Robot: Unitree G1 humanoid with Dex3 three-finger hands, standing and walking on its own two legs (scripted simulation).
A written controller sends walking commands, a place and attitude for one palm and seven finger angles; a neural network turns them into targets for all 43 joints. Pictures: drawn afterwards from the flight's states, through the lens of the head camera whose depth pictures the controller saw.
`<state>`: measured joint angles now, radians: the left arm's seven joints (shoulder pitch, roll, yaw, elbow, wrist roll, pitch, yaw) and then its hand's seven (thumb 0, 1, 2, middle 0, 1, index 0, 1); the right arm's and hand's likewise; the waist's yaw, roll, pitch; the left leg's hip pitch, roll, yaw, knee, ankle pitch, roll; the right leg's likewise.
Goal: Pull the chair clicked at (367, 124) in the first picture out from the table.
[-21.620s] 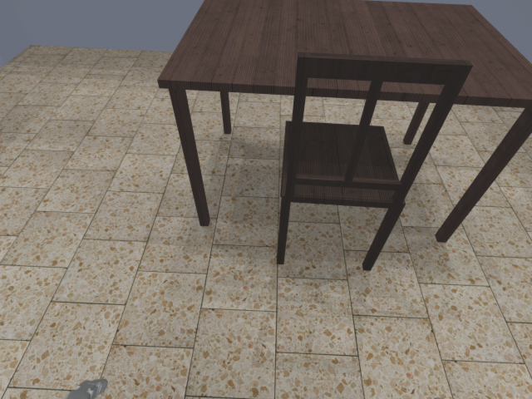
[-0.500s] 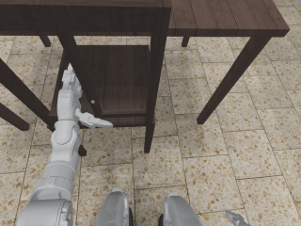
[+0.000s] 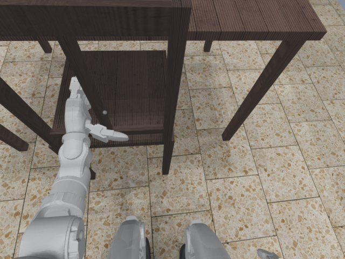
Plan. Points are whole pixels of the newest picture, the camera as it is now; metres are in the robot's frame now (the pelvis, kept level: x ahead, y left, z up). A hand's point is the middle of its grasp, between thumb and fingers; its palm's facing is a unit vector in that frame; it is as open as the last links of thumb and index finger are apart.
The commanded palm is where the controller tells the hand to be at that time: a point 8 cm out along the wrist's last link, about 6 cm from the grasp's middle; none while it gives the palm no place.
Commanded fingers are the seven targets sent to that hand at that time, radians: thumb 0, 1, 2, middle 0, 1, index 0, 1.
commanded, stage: push the fingers through the gap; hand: left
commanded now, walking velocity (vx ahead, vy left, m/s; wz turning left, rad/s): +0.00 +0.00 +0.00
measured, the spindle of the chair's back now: (92, 95) +0.47 +0.17 +0.04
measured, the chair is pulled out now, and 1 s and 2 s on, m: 0.00 0.00 0.06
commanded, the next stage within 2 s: hook a spindle and tug to test in 0.04 s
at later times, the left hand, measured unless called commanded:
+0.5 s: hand (104, 110) +0.45 +0.14 +0.02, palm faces +0.03 -1.00 -0.04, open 15.4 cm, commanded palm +0.42 +0.19 +0.02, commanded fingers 0.00 -0.28 0.40 -0.39 -1.12 -0.39 -1.12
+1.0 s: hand (106, 109) +0.45 +0.14 +0.02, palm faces +0.06 -1.00 -0.02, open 5.8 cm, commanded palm +0.42 +0.18 +0.02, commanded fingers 0.00 0.90 0.90 -0.50 -1.45 -0.50 -1.45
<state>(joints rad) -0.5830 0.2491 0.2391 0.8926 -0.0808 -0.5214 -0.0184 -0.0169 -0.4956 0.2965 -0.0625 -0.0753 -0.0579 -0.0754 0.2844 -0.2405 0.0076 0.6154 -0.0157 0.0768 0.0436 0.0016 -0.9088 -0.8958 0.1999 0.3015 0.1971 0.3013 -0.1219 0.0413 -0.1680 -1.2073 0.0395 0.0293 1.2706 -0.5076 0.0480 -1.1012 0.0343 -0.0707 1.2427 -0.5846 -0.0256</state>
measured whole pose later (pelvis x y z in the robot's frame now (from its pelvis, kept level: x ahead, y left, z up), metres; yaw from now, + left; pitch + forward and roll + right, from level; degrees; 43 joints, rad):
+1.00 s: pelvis +0.00 +0.00 +0.00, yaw +0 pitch +26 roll -3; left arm -0.60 0.24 0.22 0.89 -0.08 -0.52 0.00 0.00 0.59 0.76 -0.50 -1.43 -0.48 -1.43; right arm 0.29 -0.24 0.00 0.62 -0.02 0.09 0.05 0.00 -0.91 -0.90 0.20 0.30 0.20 0.30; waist -0.12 0.05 -0.17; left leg -1.21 0.04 0.03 1.27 -0.51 0.05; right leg -1.10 0.04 -0.07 1.24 -0.59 -0.02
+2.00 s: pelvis +0.03 +0.00 +0.09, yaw +0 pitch +14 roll -2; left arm -0.36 0.17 0.06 0.83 -0.09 -0.20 0.11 0.03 0.72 0.76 -0.34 -1.17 -0.48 -1.44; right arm 0.28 -0.23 0.03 0.57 0.06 0.18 -0.08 0.00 -0.91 -0.90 0.20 0.30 0.20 0.30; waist -0.07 0.02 -0.07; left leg -0.67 0.02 0.06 0.78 -0.35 0.05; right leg -0.58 0.03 -0.03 0.74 -0.40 0.00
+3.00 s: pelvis -0.08 +0.02 +0.11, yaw -2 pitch +2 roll -4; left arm -0.45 0.17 -0.04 1.03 -0.06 -0.22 0.10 0.04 0.67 0.78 -0.32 -1.20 -0.49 -1.44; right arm 0.20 -0.19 0.04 0.73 0.01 -0.04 -0.10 0.00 -0.91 -0.90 0.20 0.30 0.20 0.30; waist -0.03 0.03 0.13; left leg -0.47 0.05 0.06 0.51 -0.07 0.07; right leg -0.42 0.01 0.02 0.83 -0.50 -0.01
